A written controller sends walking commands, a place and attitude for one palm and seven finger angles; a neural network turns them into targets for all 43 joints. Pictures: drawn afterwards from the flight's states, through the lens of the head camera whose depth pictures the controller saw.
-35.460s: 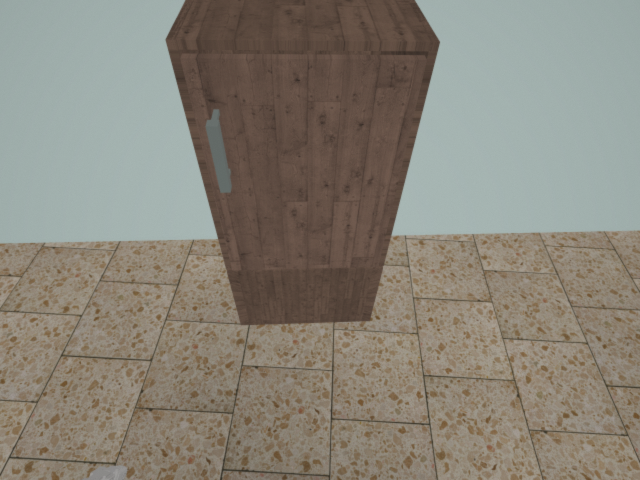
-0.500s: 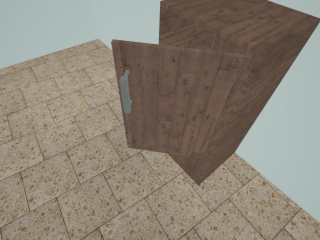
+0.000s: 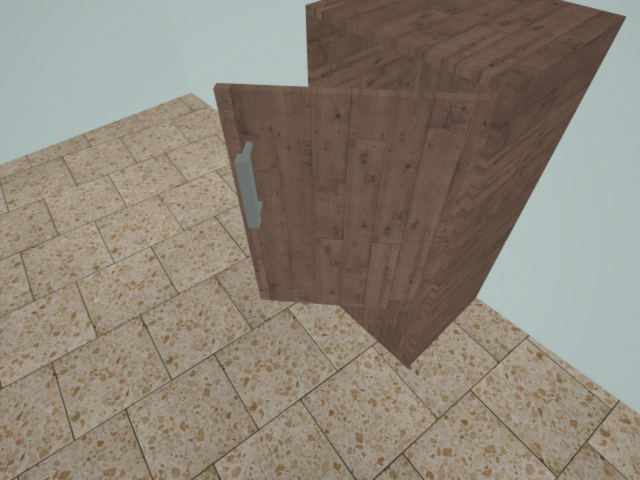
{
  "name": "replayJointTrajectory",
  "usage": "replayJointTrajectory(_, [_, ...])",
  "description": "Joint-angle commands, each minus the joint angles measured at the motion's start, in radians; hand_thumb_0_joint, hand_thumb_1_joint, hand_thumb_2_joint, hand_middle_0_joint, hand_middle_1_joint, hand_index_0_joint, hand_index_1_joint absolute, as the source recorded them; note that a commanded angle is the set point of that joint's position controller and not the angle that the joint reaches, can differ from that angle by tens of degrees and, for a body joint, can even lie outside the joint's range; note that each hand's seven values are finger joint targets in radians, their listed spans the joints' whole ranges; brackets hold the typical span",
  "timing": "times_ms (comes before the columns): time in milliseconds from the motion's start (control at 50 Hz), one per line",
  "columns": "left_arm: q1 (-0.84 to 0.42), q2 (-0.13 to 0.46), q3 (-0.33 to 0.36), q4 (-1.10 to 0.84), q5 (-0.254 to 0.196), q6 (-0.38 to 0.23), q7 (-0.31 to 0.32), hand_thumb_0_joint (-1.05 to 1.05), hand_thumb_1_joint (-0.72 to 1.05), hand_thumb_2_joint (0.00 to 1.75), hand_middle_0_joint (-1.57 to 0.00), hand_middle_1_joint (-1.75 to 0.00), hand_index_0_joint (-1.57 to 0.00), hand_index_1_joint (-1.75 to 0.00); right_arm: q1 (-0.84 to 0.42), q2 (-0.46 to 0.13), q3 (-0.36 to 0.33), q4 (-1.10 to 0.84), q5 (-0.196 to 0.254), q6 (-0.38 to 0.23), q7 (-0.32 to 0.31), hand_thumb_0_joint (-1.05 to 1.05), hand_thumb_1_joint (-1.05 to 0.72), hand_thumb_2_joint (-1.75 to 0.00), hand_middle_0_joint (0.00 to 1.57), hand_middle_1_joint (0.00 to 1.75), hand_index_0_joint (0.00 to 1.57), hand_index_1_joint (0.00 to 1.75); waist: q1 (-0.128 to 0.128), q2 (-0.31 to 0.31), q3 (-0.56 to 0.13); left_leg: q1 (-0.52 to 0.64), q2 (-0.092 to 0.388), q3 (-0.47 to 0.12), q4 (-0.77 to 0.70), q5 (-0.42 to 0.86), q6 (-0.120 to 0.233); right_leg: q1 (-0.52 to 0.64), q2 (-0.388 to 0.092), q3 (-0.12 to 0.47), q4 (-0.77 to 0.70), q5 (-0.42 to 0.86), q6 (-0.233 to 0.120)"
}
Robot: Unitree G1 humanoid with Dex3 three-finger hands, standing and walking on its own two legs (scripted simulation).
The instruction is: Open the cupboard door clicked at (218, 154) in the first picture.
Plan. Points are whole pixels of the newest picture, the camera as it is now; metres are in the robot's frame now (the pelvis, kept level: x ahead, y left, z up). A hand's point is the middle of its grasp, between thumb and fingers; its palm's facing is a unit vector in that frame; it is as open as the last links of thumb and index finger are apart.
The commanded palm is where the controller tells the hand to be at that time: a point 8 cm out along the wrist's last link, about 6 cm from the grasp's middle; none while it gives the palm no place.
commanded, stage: look again from close up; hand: left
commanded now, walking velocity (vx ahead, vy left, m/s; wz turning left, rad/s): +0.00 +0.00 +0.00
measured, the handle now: (251, 186) +0.58 +0.16 +0.02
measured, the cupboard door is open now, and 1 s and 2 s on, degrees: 42 42 42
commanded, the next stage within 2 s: come to a stop and stand still in 0.08 s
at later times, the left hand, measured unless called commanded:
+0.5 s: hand out of the picture -0.01 +0.18 -0.18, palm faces +0.02 -0.98 -0.18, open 7.4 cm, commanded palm none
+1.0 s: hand out of the picture -0.06 +0.18 -0.17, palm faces +0.04 -0.98 -0.17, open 7.4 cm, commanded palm none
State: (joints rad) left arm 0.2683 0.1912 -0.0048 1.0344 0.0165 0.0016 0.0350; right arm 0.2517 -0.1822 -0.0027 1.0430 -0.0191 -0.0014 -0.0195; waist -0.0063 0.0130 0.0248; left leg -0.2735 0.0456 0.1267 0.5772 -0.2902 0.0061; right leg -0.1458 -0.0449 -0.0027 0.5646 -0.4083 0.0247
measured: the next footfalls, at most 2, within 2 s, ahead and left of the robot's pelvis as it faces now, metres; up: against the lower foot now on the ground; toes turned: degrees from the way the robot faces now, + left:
none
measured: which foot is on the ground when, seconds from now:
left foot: down 0.00-1.00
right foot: down 0.00-1.00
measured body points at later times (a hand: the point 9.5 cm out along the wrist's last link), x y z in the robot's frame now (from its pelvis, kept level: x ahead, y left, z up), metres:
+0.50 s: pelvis -0.02 +0.01 +0.00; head -0.01 +0.02 +0.45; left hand -0.01 +0.23 -0.16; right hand +0.03 -0.23 -0.15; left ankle +0.01 +0.12 -0.73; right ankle -0.07 -0.13 -0.73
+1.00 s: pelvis -0.04 +0.01 +0.01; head -0.04 +0.02 +0.46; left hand -0.06 +0.23 -0.16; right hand -0.01 -0.22 -0.14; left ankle +0.01 +0.12 -0.73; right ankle -0.07 -0.13 -0.73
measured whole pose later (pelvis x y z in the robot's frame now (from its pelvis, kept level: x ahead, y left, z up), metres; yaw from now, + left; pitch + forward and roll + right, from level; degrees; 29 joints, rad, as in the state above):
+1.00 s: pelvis -0.04 +0.01 +0.01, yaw +1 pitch -1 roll +0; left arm 0.35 0.18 -0.01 1.05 0.02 0.00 0.03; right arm 0.28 -0.16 0.00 1.06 -0.01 0.00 -0.01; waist 0.01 -0.03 0.01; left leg -0.30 0.04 0.11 0.51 -0.20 0.02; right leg -0.16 -0.04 -0.03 0.50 -0.32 0.03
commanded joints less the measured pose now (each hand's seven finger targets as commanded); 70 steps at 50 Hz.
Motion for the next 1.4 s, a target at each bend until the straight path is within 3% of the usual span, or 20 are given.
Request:
replayJointTrajectory(0, [0.065, 0.11, 0.023, -0.033, -0.001, -0.014, 0.007, 0.0, 0.9, 0.9, -0.2, -0.3, -0.2, -0.3, 0.032, -0.106, -0.02, -0.039, 0.002, -0.022, -0.002, 0.0, -0.9, -0.9, 0.2, 0.3, 0.2, 0.3, 0.008, -0.022, 0.017, 0.069, 0.076, -0.099, -0.126, 0.193, 0.033, -0.114, -0.036, 0.039, -0.109, 0.221, -0.052])
replayJointTrajectory(180, [0.082, 0.106, 0.019, -0.008, -0.001, -0.018, 0.005, 0.0, 0.9, 0.9, -0.2, -0.3, -0.2, -0.3, 0.031, -0.097, -0.019, -0.011, 0.007, -0.022, -0.003, 0.0, -0.9, -0.9, 0.2, 0.3, 0.2, 0.3, 0.008, -0.036, 0.01, 0.096, 0.076, -0.083, -0.124, 0.207, 0.026, -0.111, -0.048, 0.056, -0.135, 0.285, -0.053])
replayJointTrajectory(200, [0.137, 0.092, 0.019, 0.009, 0.011, -0.03, 0.041, 0.0, 0.9, 0.9, -0.2, -0.3, -0.2, -0.3, -0.047, -0.129, -0.025, -0.079, 0.012, -0.019, 0.003, 0.0, -0.9, -0.9, 0.2, 0.3, 0.2, 0.3, 0.028, -0.074, 0.101, 0.005, 0.095, -0.078, 0.071, 0.241, -0.003, -0.162, -0.103, 0.138, -0.196, 0.564, -0.034])
replayJointTrajectory(220, [0.116, 0.124, 0.021, -0.01, 0.011, -0.046, 0.036, 0.0, 0.9, 0.9, -0.2, -0.3, -0.2, -0.3, -0.035, -0.092, -0.015, -0.114, 0.009, -0.009, 0.009, 0.0, -0.9, -0.9, 0.2, 0.3, 0.2, 0.3, -0.014, -0.068, 0.074, -0.007, 0.059, -0.072, 0.051, 0.128, -0.006, -0.124, -0.15, 0.137, -0.19, 0.741, -0.055])
replayJointTrajectory(240, [0.088, 0.116, 0.017, -0.03, 0.01, -0.055, 0.032, 0.0, 0.9, 0.9, -0.2, -0.3, -0.2, -0.3, 0.065, -0.053, -0.013, -0.09, 0.002, -0.018, 0.007, 0.0, -0.9, -0.9, 0.2, 0.3, 0.2, 0.3, -0.044, -0.105, -0.049, 0.03, 0.042, -0.071, -0.007, 0.116, 0.007, -0.029, -0.128, 0.093, -0.092, 0.814, -0.073])
replayJointTrajectory(260, [0.079, 0.106, 0.019, -0.037, 0.001, -0.058, 0.03, 0.0, 0.9, 0.9, -0.2, -0.3, -0.2, -0.3, 0.097, -0.073, -0.017, -0.076, 0.0, -0.027, 0.003, 0.0, -0.9, -0.9, 0.2, 0.3, 0.2, 0.3, -0.035, -0.101, -0.138, 0.074, 0.049, -0.082, -0.018, 0.246, 0.018, 0.032, -0.094, 0.052, -0.03, 0.821, -0.07])
replayJointTrajectory(300, [0.105, 0.108, 0.023, -0.041, -0.003, -0.047, 0.024, 0.0, 0.9, 0.9, -0.2, -0.3, -0.2, -0.3, 0.072, -0.093, -0.025, -0.076, 0.007, -0.028, -0.001, 0.0, -0.9, -0.9, 0.2, 0.3, 0.2, 0.3, -0.008, 0.023, -0.134, 0.117, 0.074, -0.091, -0.004, 0.414, 0.029, -0.013, -0.068, 0.046, -0.027, 0.61, -0.069])
replayJointTrajectory(320, [0.108, 0.102, 0.021, -0.041, 0.001, -0.041, 0.023, 0.0, 0.9, 0.9, -0.2, -0.3, -0.2, -0.3, 0.06, -0.091, -0.022, -0.077, 0.005, -0.025, -0.002, 0.0, -0.9, -0.9, 0.2, 0.3, 0.2, 0.3, -0.002, 0.016, -0.089, 0.102, 0.083, -0.101, -0.003, 0.428, 0.033, -0.04, -0.057, 0.038, -0.047, 0.527, -0.067])
replayJointTrajectory(360, [0.099, 0.09, 0.02, -0.045, 0.002, -0.026, 0.018, 0.0, 0.9, 0.9, -0.2, -0.3, -0.2, -0.3, 0.035, -0.1, -0.024, -0.087, 0.005, -0.017, -0.002, 0.0, -0.9, -0.9, 0.2, 0.3, 0.2, 0.3, -0.002, -0.014, -0.007, 0.056, 0.083, -0.113, -0.035, 0.32, 0.032, -0.099, -0.039, 0.04, -0.077, 0.343, -0.064])
replayJointTrajectory(400, [0.086, 0.085, 0.02, -0.058, 0.003, -0.016, 0.013, 0.0, 0.9, 0.9, -0.2, -0.3, -0.2, -0.3, 0.025, -0.104, -0.027, -0.091, 0.003, -0.012, 0.0, 0.0, -0.9, -0.9, 0.2, 0.3, 0.2, 0.3, -0.003, 0.004, 0.046, 0.011, 0.078, -0.124, -0.085, 0.165, 0.033, -0.137, -0.027, 0.044, -0.096, 0.187, -0.063])
replayJointTrajectory(480, [0.091, 0.085, 0.023, -0.066, 0.005, -0.008, 0.006, 0.0, 0.9, 0.9, -0.2, -0.3, -0.2, -0.3, 0.018, -0.108, -0.033, -0.097, 0.0, -0.011, 0.004, 0.0, -0.9, -0.9, 0.2, 0.3, 0.2, 0.3, 0.001, 0.02, 0.052, -0.018, 0.078, -0.157, -0.156, -0.013, 0.037, -0.155, -0.017, 0.031, -0.106, 0.069, -0.062])
replayJointTrajectory(600, [0.108, 0.081, 0.023, -0.068, 0.005, -0.013, 0.001, 0.0, 0.9, 0.9, -0.2, -0.3, -0.2, -0.3, 0.023, -0.115, -0.036, -0.096, 0.001, -0.019, 0.005, 0.0, -0.9, -0.9, 0.2, 0.3, 0.2, 0.3, 0.007, 0.012, 0.013, 0.001, 0.085, -0.165, -0.186, -0.019, 0.041, -0.142, -0.024, 0.028, -0.116, 0.11, -0.056])
replayJointTrajectory(720, [0.117, 0.089, 0.021, -0.058, 0.006, -0.015, -0.001, 0.0, 0.9, 0.9, -0.2, -0.3, -0.2, -0.3, 0.033, -0.107, -0.033, -0.079, 0.004, -0.019, 0.006, 0.0, -0.9, -0.9, 0.2, 0.3, 0.2, 0.3, 0.007, -0.021, 0.028, -0.004, 0.076, -0.157, -0.194, -0.014, 0.038, -0.136, -0.035, 0.035, -0.147, 0.117, -0.053])
replayJointTrajectory(1020, [0.152, 0.07, 0.015, -0.002, 0.003, -0.022, 0.001, 0.0, 0.9, 0.9, -0.2, -0.3, -0.2, -0.3, 0.057, -0.083, -0.025, -0.006, 0.01, -0.023, 0.004, 0.0, -0.9, -0.9, 0.2, 0.3, 0.2, 0.3, 0.01, -0.019, 0.035, 0.031, 0.074, -0.139, -0.202, 0.055, 0.031, -0.125, -0.05, 0.038, -0.188, 0.157, -0.047])
replayJointTrajectory(1380, [0.171, 0.034, 0.015, 0.029, 0.004, -0.023, 0.003, 0.0, 0.9, 0.9, -0.2, -0.3, -0.2, -0.3, 0.081, -0.063, -0.026, 0.029, 0.01, -0.023, 0.0, 0.0, -0.9, -0.9, 0.2, 0.3, 0.2, 0.3, 0.009, -0.008, 0.047, 0.033, 0.078, -0.144, -0.239, 0.012, 0.028, -0.125, -0.046, 0.036, -0.198, 0.154, -0.046])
